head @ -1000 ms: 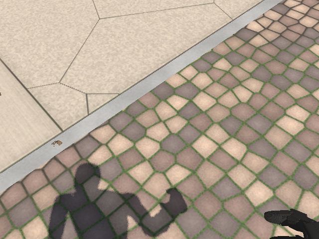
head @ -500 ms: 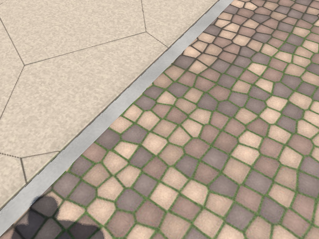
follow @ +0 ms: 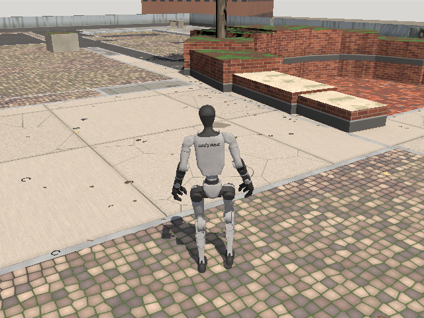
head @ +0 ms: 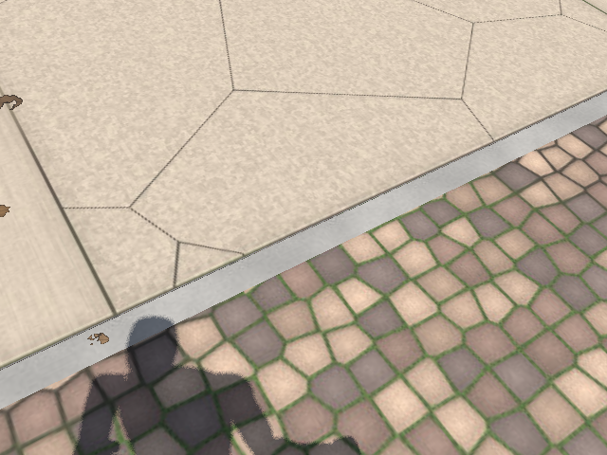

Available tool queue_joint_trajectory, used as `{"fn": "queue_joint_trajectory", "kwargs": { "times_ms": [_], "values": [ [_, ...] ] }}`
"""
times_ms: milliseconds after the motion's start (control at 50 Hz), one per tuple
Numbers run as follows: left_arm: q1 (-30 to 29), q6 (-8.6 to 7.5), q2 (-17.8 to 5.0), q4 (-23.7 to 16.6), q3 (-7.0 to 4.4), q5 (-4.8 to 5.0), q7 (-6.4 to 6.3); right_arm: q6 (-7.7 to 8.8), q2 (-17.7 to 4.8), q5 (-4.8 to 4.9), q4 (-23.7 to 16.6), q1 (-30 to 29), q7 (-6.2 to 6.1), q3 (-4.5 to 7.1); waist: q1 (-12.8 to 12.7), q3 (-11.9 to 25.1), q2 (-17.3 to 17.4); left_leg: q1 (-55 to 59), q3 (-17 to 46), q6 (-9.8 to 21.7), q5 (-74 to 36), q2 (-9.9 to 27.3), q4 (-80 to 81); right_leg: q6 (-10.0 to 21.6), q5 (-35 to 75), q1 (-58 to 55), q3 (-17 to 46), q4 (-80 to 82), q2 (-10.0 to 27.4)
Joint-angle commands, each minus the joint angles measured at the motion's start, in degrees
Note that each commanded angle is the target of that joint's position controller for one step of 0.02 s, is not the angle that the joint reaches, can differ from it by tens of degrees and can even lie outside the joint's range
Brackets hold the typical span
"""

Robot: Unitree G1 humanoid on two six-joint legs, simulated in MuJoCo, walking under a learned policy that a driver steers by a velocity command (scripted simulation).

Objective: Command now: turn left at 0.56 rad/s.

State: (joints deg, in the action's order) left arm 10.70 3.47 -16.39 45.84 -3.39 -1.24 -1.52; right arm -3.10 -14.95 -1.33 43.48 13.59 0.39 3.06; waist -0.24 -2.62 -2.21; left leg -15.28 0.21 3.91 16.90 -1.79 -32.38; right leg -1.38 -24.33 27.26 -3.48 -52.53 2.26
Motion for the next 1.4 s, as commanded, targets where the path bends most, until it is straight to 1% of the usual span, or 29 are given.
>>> {"fn": "queue_joint_trajectory", "kwargs": {
  "times_ms": [20, 100, 140, 180, 260, 380, 440, 460, 480, 500, 520, 560, 620, 720, 820, 860, 900, 920, 940, 960, 980, 1000, 1040, 1140, 1220, 1300, 1340, 1380, 1400],
  "values": [
    [0.7, -1.07, -5.5, -3.1, -1.44, -0.72, 0.36, 0.73, -9.4, 0.61, -4.6, -3.6, -0.97, 2.46, -1.1, 1.3, 10.6, 4.2, 15.8, 7.6, -18.4, 11.4, 15.8, 0.1, 4.4, 6.8, 4.4, -9.2, -1.1],
    [0.4, -0.83, -4.3, -3.7, -1.30, -0.10, 0.76, 1.53, -9.1, 1.16, -4.1, 0.5, -0.61, 2.54, 0.3, 5.0, 7.4, 11.2, 16.8, 8.5, -25.7, 11.6, 13.8, -1.0, 4.9, 7.8, 5.2, -8.7, -1.5],
    [0.9, -0.72, -4.2, -3.2, -1.03, -0.48, 1.12, 1.80, -7.6, 0.66, -3.4, 2.9, -0.84, 2.08, 1.6, 6.2, 9.0, 13.5, 18.0, 9.0, -7.8, 11.3, 17.6, -1.2, 5.1, 7.3, 4.2, -4.0, -0.9],
    [-0.7, -0.94, -4.1, -3.3, -0.83, -1.01, 1.86, 2.10, -6.6, -0.02, -2.1, 4.6, -0.87, 1.53, 3.0, 3.9, 11.2, 13.3, 20.3, 9.3, 7.6, 11.9, 21.8, -0.8, 4.7, 6.9, 3.3, 1.1, -0.7],
    [-2.0, -2.35, -3.7, -3.1, -0.39, -0.78, 2.76, 3.44, -8.8, -0.59, 0.0, 6.4, -0.99, 1.79, 4.0, 0.6, 8.7, 12.1, 20.3, 9.7, 11.1, 14.3, 23.9, 1.3, 3.5, 3.5, 2.8, 8.5, -1.1],
    [-0.7, -3.89, -3.4, -2.9, -0.06, -0.01, 3.50, 5.45, -9.6, -0.32, 0.9, 4.4, -0.96, 2.06, 2.3, -2.2, 7.1, 6.5, 16.7, 9.4, 14.1, 16.2, 24.9, 5.7, 1.5, -4.5, 2.2, 16.3, -1.9],
    [6.5, -4.93, -2.5, -0.2, -0.04, -0.04, 3.27, 5.63, -9.0, 0.33, 0.9, 1.5, -0.70, 2.05, -2.3, -1.7, 4.3, -3.4, 9.3, 6.8, 13.3, 12.7, 17.8, 7.5, 6.8, -21.7, -0.3, 27.9, -4.6],
    [12.4, -5.50, -4.4, 1.9, -0.69, -0.21, 2.90, 5.88, -6.8, -0.28, 0.5, 0.6, -0.68, 1.40, -4.5, -0.3, 0.7, -9.3, 5.0, 5.0, 11.2, 9.7, 9.2, 8.5, 3.2, -30.0, 5.0, 30.5, -2.5],
    [19.0, -6.17, -10.0, 2.6, -2.00, -0.82, 2.31, 6.37, -2.1, -0.36, -2.2, -2.1, -0.20, -0.15, -7.0, 2.3, -11.8, -19.3, -4.1, 1.3, 8.9, 2.2, -11.3, 12.8, -12.5, -37.0, 28.8, 41.0, 11.8],
    [19.4, -6.30, -12.7, 2.6, -2.62, 0.13, 2.60, 6.72, -4.7, -1.47, -3.9, -4.7, 0.02, 0.37, -6.3, -2.1, -10.8, -31.5, -2.4, 0.2, 13.5, -2.6, -20.2, 17.9, -16.7, -35.6, 46.7, 46.3, 18.6],
    [16.5, -6.16, -10.6, 2.1, -2.30, 0.36, 2.68, 6.83, -6.7, -1.89, -3.3, -3.8, 0.44, 0.83, -3.7, -4.5, -3.6, -31.6, 1.9, 0.1, 10.1, 1.9, -25.1, 18.9, -12.4, -32.6, 42.0, 44.1, 17.6],
    [12.2, -6.54, -7.7, 0.9, -1.69, 0.61, 2.62, 7.37, -6.8, -0.89, -2.1, -3.2, 1.35, 0.76, -1.4, -3.6, -0.8, -28.8, 2.1, -1.4, 1.6, 4.3, -24.7, 16.0, 0.9, -30.2, 31.6, 43.7, 11.2],
    [13.5, -7.22, -6.3, 1.9, -1.37, 1.31, 2.03, 6.25, -6.0, -2.02, -1.9, -4.2, 1.79, 0.37, -0.8, -0.8, -1.9, -26.5, 0.1, -4.4, -3.7, 4.2, -23.9, 14.5, 22.5, -30.1, 23.8, 42.6, 6.7],
    [18.0, -7.04, -6.4, 3.8, -1.70, 1.29, 1.53, 5.44, -4.4, -1.22, -5.8, -14.0, 1.87, -0.82, -3.0, -1.7, -2.1, -27.3, -2.4, -6.7, -9.2, 3.2, -16.0, 14.1, 36.4, -27.4, 20.5, 40.9, 3.9],
    [19.3, -6.80, -7.7, 4.3, -2.07, 0.84, 0.78, 5.91, -4.7, -0.18, -9.0, -20.8, 1.86, -1.58, -4.6, -2.0, -3.5, -20.0, -2.0, -4.9, -14.5, 1.1, -3.3, 12.6, 43.0, -27.2, 22.9, 38.6, 4.9],
    [15.6, -6.96, -8.8, 3.4, -2.29, 0.79, 0.50, 6.20, -6.4, 0.00, -7.8, -15.7, 1.18, -1.09, -1.2, -0.4, -3.5, -10.0, -1.1, -3.0, -13.3, 0.0, 0.8, 10.3, 48.8, -25.5, 23.1, 35.3, 4.9],
    [12.9, -7.31, -10.1, 2.7, -2.60, 0.79, 1.02, 6.82, -9.7, 0.16, -3.4, -1.5, -0.31, 0.33, 5.0, 7.1, -1.7, 8.2, -1.4, -0.7, -11.2, -1.5, 4.1, 7.8, 58.1, -23.4, 21.0, 19.6, 1.8],
    [13.0, -7.71, -8.2, 2.1, -2.16, 1.07, 1.50, 7.43, -12.0, -0.83, -2.1, 6.8, -1.35, 1.09, 8.3, 13.1, 0.8, 20.8, 4.7, 1.1, -5.8, 5.7, 4.8, 7.0, 46.8, -16.8, 19.3, 6.7, -1.1],
    [17.8, -7.92, -1.5, 0.5, -0.72, 2.45, 1.52, 7.53, -16.4, -2.67, -2.3, 11.5, -1.99, 2.17, 6.7, 20.9, 12.8, 33.8, 27.3, 5.6, 6.2, 22.0, 7.8, 5.7, 12.9, -3.4, 13.6, -11.4, -7.9],
    [21.1, -7.44, -4.0, 0.5, -0.89, 1.55, 1.51, 6.80, -16.2, -1.73, -2.0, 8.1, -1.44, 2.39, 3.3, 21.9, 18.7, 31.2, 47.0, 9.8, 8.6, 26.6, 16.0, 5.9, -5.2, 3.7, 11.7, -19.8, -9.8],
    [18.2, -6.81, -5.8, 1.9, -1.19, 0.09, 1.44, 6.59, -10.7, -0.82, -2.6, 3.0, -1.05, 1.45, 1.7, 12.1, 9.9, 22.1, 40.2, 9.6, 13.3, 24.2, 17.2, 6.2, 0.0, 5.8, 11.6, -21.8, -5.6],
    [14.0, -6.71, -5.4, 1.8, -0.93, -0.42, 1.97, 6.84, -6.6, -0.47, -2.5, 0.3, -0.65, 0.54, 1.8, 6.2, 4.5, 14.6, 31.2, 8.9, 9.9, 21.1, 18.0, 6.2, 4.1, 5.0, 10.7, -19.4, -3.9],
    [11.0, -6.15, -4.1, 0.8, -0.73, -0.99, 2.84, 7.52, -5.0, -0.71, -0.7, 0.3, -0.63, -0.12, 0.4, 2.3, 6.3, 7.5, 20.6, 7.4, -1.5, 16.5, 20.1, 5.8, 5.3, 3.1, 10.0, -14.8, -1.8],
    [4.7, -5.40, -2.0, -1.5, 0.45, -2.01, 3.85, 9.25, -6.0, 0.89, 3.3, 4.8, 0.51, 0.07, -0.9, 1.2, 7.1, 5.8, 13.7, 9.9, -15.9, 13.7, 22.8, 3.6, 8.2, 5.1, 5.4, -4.2, 0.8],
    [-6.2, -5.97, -0.2, -5.2, 2.14, -1.09, 4.33, 8.36, -7.1, 0.91, 5.1, 7.7, 0.44, 0.67, 1.3, -0.8, 6.9, 2.2, 9.9, 8.7, -16.1, 10.4, 23.8, 0.9, 16.5, 1.4, 2.4, 11.4, 0.4],
    [-10.5, -6.56, -1.8, -6.8, 2.09, -0.43, 3.51, 7.84, -8.7, 0.82, 6.5, 11.1, 0.54, 1.33, 2.6, 0.3, 6.6, 4.7, 12.1, 7.4, -20.5, 11.5, 20.0, 0.5, 18.6, -3.4, 1.9, 17.8, -1.3],
    [-8.8, -7.08, -2.8, -6.8, 1.70, -0.40, 2.90, 7.52, -9.4, 0.65, 6.6, 11.0, 0.30, 1.66, 1.3, 1.0, 6.9, 5.6, 14.0, 6.3, -20.4, 11.9, 16.3, 1.2, 15.9, -7.9, 2.3, 21.5, -2.1],
    [1.4, -8.29, -5.7, -3.7, 0.38, -1.29, 1.67, 7.51, -8.4, 1.03, 6.5, 10.7, 0.21, 1.55, -3.2, 5.7, 3.2, 1.7, 11.5, 3.9, -22.3, 7.4, 2.9, 3.4, 14.7, -23.6, 4.5, 27.8, -0.9],
    [11.1, -8.83, -10.4, -3.2, -0.81, -2.66, 0.78, 7.86, -5.3, 1.54, 4.0, 8.8, 0.26, 0.78, -7.6, 13.4, -3.7, -5.3, 7.3, 2.2, -11.4, 3.4, -13.0, 6.5, 4.2, -35.3, 18.0, 30.9, 12.5]
  ]
}}
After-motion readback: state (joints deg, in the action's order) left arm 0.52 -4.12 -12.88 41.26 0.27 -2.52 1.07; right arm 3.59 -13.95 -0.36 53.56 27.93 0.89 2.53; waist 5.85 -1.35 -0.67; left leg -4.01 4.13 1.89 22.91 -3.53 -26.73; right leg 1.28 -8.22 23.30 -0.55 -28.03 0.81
